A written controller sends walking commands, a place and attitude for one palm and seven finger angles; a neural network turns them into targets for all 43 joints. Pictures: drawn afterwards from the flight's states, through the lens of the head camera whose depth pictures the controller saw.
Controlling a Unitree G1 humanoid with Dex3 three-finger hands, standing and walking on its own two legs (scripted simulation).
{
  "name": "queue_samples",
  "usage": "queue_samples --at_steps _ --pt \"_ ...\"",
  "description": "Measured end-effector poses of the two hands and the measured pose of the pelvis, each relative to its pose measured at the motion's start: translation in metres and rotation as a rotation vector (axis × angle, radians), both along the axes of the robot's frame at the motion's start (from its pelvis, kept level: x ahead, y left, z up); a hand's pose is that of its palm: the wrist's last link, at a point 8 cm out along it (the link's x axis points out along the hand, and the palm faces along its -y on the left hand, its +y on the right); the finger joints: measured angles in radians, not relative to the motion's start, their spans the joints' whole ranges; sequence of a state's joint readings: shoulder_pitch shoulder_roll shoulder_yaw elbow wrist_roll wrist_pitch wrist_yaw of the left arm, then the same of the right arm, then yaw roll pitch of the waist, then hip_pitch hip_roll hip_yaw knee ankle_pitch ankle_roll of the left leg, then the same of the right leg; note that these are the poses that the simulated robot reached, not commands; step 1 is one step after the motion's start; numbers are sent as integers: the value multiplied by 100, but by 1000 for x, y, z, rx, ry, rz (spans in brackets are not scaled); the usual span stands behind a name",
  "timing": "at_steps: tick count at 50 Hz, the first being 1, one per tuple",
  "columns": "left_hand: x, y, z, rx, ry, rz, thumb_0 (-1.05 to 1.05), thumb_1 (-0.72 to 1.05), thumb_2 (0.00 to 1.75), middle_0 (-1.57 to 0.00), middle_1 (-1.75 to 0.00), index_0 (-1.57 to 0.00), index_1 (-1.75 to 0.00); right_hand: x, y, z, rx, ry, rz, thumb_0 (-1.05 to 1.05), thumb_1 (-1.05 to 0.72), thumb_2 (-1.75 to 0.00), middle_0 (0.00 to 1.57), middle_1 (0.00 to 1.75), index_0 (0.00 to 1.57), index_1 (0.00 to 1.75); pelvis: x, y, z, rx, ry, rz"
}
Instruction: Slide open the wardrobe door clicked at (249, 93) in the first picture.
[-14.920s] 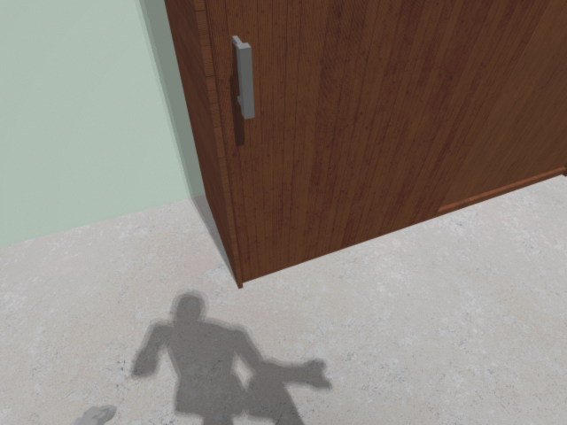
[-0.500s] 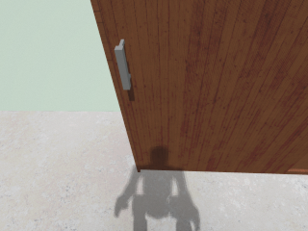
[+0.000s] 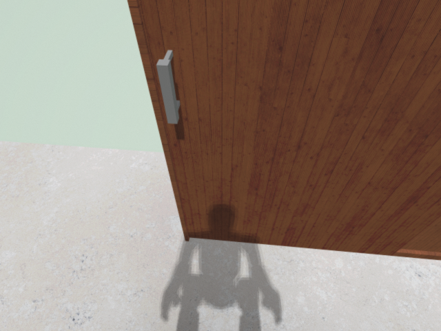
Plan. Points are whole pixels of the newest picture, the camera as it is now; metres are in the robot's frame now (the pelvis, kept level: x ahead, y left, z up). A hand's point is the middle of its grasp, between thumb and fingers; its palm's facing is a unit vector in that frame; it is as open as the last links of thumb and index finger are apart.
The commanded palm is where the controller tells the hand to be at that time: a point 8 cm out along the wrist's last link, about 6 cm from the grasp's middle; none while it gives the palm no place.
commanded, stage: look again from close up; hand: left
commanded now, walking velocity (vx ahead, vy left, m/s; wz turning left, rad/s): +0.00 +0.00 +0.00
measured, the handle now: (171, 88) +0.58 +0.16 +0.13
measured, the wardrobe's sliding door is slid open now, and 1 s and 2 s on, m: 0.00 0.00 0.00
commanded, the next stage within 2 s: shuffle to correct the standing spot in 0.54 s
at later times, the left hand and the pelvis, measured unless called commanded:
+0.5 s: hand out of the picture +0.03 +0.19 -0.17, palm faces +0.03 -0.97 -0.23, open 7.4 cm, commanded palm none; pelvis +0.00 +0.00 +0.00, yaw +0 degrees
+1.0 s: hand out of the picture +0.00 +0.19 -0.19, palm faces +0.04 -0.99 -0.16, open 7.4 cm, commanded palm none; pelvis +0.04 +0.02 -0.01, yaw +0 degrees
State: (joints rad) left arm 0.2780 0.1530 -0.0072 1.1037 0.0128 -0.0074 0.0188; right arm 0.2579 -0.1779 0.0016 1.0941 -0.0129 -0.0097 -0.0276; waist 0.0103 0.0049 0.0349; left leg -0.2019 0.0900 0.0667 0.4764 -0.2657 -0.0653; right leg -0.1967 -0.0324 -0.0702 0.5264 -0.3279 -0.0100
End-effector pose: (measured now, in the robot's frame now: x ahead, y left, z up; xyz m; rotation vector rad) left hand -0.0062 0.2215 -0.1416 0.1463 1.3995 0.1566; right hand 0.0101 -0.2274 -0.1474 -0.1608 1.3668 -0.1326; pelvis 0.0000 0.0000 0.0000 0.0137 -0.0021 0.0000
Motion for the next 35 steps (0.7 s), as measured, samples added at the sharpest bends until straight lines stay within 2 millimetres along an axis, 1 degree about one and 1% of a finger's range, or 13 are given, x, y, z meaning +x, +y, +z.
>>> queue_samples --at_steps 6,14,24,35 --pt "4 -1 0 0 -7 3 0 90 89 -20 -30 -20 -30 9 -1 1 -2 -17 4 0 -91 -90 20 30 20 30 2 -2 1 -2 -1 0" --pt "16 7 2 17 -37 2 0 90 89 -20 -30 -20 -30 15 0 2 -5 -25 8 0 -91 -90 20 30 20 30 4 -2 1 -3 -3 3" --pt "25 19 6 38 -64 -3 0 90 89 -20 -30 -20 -30 12 2 3 -4 -22 9 0 -91 -90 20 30 20 30 3 1 2 -3 -8 5" --pt "21 22 5 35 -59 2 0 90 89 -20 -30 -20 -30 6 3 5 -10 -5 16 0 -90 -90 20 30 20 30 0 4 3 -3 -7 9"
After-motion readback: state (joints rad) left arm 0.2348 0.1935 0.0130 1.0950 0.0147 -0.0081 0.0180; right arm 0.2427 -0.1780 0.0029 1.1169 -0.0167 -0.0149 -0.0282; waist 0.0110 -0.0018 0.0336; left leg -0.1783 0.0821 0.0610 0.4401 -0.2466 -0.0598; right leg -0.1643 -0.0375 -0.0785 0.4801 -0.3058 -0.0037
